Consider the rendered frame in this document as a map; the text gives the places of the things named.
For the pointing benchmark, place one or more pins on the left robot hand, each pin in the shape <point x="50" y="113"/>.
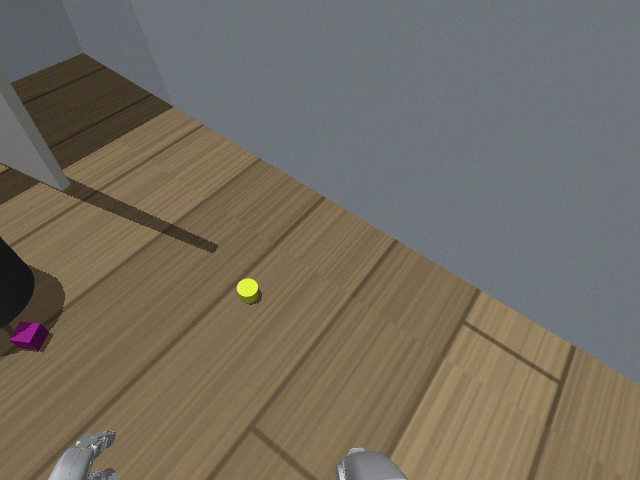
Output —
<point x="76" y="463"/>

